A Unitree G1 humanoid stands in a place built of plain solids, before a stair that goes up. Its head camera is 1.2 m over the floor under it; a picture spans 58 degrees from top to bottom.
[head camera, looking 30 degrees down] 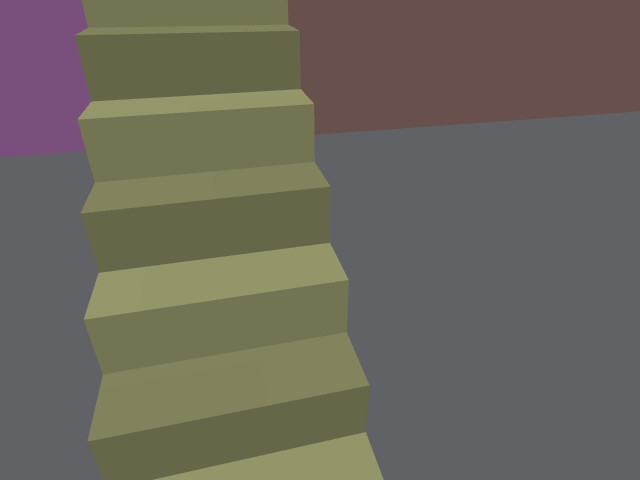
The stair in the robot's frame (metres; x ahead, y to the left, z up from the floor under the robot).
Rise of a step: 0.18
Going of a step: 0.19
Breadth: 0.64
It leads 14 degrees to the left of straight ahead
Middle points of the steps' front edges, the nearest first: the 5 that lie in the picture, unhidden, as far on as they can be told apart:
0.66 0.19 0.37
0.85 0.23 0.55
1.03 0.28 0.73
1.21 0.33 0.91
1.40 0.37 1.09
